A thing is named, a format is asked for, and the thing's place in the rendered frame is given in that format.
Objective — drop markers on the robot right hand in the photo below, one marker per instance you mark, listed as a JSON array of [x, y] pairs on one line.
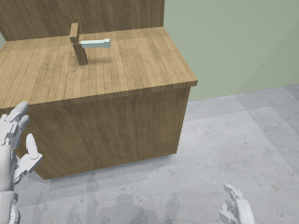
[[240, 211]]

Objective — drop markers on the counter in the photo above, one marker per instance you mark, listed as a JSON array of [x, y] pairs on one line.
[[93, 108]]

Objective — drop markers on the robot left hand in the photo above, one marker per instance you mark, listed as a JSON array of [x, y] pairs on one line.
[[11, 128]]

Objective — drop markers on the robot left forearm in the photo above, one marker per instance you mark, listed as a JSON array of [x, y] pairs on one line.
[[9, 213]]

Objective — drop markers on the tap lever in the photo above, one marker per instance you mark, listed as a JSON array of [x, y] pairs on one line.
[[95, 43]]

